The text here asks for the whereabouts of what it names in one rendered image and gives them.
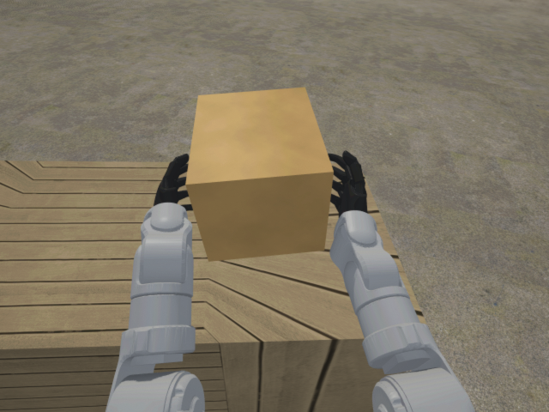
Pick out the right robot hand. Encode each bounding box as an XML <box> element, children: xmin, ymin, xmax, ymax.
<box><xmin>328</xmin><ymin>150</ymin><xmax>368</xmax><ymax>217</ymax></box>

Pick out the carton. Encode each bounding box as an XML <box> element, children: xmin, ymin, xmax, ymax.
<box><xmin>185</xmin><ymin>88</ymin><xmax>334</xmax><ymax>262</ymax></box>

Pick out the left robot forearm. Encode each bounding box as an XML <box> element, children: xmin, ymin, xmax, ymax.
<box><xmin>106</xmin><ymin>203</ymin><xmax>196</xmax><ymax>411</ymax></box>

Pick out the left robot upper arm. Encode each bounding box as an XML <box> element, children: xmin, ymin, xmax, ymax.
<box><xmin>106</xmin><ymin>371</ymin><xmax>205</xmax><ymax>412</ymax></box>

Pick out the right robot upper arm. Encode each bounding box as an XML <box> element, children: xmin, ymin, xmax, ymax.
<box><xmin>372</xmin><ymin>367</ymin><xmax>474</xmax><ymax>412</ymax></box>

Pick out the pedestal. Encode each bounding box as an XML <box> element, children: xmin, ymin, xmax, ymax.
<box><xmin>0</xmin><ymin>161</ymin><xmax>427</xmax><ymax>412</ymax></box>

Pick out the left robot hand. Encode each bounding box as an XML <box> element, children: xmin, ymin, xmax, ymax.
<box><xmin>154</xmin><ymin>154</ymin><xmax>193</xmax><ymax>211</ymax></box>

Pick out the right robot forearm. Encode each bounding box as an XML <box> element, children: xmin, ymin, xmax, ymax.
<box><xmin>329</xmin><ymin>210</ymin><xmax>475</xmax><ymax>412</ymax></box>

